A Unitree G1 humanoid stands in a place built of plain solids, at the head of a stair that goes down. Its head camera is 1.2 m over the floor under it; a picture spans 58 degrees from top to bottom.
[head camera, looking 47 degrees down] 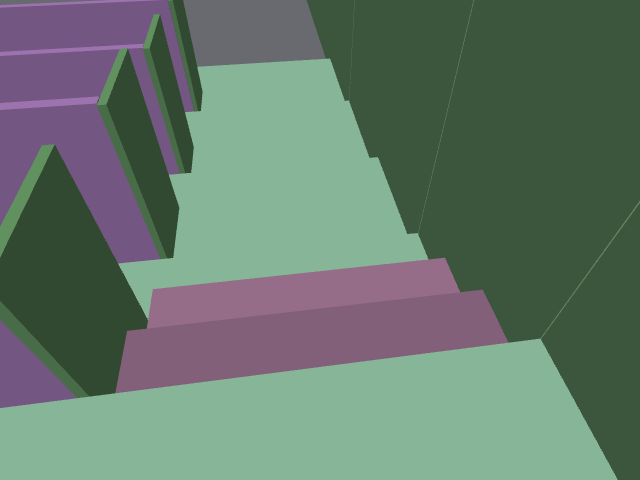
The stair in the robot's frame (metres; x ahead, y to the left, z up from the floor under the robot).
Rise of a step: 0.19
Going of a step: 0.33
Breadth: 1.37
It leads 8 degrees to the left of straight ahead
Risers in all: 4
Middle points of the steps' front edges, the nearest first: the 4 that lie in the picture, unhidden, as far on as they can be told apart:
0.61 -0.01 0.00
0.93 0.03 -0.18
1.26 0.08 -0.37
1.60 0.12 -0.55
